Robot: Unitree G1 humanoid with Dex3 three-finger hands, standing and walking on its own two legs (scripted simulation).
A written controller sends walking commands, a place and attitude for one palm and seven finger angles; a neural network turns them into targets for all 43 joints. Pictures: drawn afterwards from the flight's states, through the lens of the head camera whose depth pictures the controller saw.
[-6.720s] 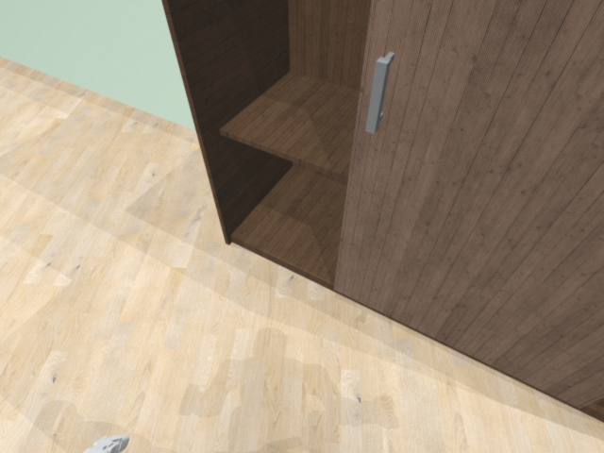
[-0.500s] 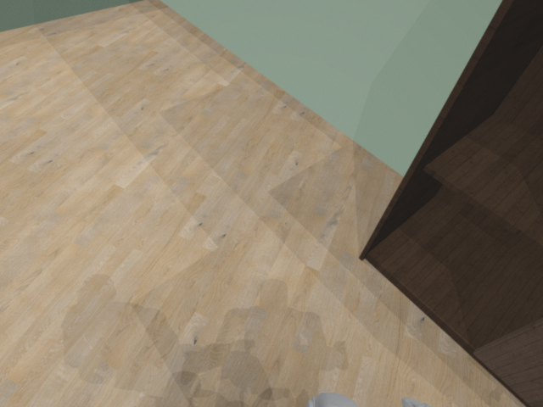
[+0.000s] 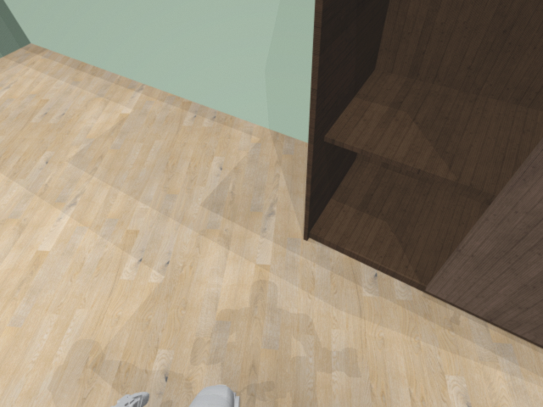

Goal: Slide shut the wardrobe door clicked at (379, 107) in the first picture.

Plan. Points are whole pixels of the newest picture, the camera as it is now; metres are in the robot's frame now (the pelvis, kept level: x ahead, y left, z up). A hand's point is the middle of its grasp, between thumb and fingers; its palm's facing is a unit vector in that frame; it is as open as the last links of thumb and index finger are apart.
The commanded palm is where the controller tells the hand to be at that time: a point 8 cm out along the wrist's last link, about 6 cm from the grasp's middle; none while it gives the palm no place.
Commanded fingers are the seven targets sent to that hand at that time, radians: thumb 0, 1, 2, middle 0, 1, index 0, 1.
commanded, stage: turn to face it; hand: right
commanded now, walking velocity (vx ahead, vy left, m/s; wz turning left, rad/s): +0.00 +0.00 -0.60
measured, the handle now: out of the picture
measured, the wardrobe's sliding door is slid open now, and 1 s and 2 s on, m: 0.49 0.49 0.49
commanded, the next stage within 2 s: take the last steps up to it in 0.66 s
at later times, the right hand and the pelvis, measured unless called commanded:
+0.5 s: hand out of the picture +0.02 -0.18 -0.15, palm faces +0.30 +0.91 -0.27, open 7.4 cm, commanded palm none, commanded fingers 0.00 -0.90 -0.90 0.20 0.30 0.20 0.30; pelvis +0.00 +0.04 +0.00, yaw -18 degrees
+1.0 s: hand out of the picture -0.04 -0.20 -0.17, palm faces +0.44 +0.87 -0.23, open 7.4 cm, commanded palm none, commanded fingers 0.00 -0.90 -0.90 0.20 0.30 0.20 0.30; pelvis +0.00 +0.00 -0.01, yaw -25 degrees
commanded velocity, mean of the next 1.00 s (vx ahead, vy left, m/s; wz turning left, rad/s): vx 0.08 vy -0.01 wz -0.34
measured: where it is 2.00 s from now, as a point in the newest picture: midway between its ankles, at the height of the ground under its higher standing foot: outside the picture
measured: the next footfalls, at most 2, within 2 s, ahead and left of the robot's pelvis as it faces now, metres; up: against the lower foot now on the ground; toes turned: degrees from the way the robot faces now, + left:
left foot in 0.24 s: +0.05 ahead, +0.16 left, +0.00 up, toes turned -8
right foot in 0.62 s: -0.02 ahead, -0.11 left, +0.00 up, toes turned -24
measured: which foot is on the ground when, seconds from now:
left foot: up 0.00-0.22, down 0.24-0.62, up 0.64-1.00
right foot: down 0.00-0.22, up 0.24-0.60, down 0.62-1.00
